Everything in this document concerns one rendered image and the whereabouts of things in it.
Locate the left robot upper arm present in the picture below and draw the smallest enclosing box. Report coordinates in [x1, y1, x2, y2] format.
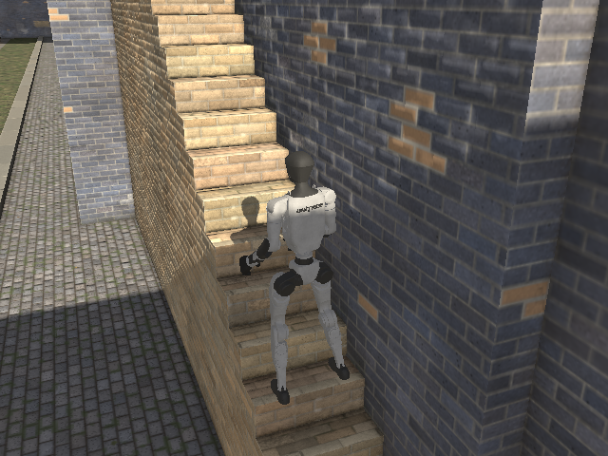
[266, 196, 288, 252]

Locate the humanoid robot torso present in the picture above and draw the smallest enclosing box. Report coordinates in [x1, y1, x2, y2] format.
[281, 185, 325, 286]

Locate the left robot forearm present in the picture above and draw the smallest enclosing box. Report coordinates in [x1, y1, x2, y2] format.
[246, 238, 272, 267]

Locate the left robot hand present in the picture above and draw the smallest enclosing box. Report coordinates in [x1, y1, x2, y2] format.
[239, 256, 260, 276]

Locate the right robot thigh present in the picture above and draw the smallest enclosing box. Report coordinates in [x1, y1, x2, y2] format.
[311, 260, 334, 328]

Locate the right robot upper arm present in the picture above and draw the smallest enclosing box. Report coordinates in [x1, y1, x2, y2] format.
[317, 186, 336, 235]

